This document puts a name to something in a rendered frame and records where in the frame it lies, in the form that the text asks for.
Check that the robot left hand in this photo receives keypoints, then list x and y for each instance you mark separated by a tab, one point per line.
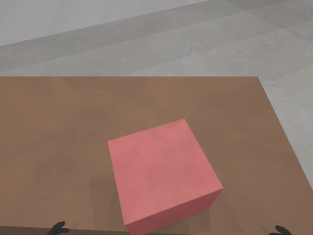
57	229

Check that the pedestal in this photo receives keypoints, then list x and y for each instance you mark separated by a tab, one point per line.
56	164

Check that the robot right hand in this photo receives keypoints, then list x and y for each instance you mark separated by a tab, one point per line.
282	230

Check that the carton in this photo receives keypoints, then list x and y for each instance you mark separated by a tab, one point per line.
162	175

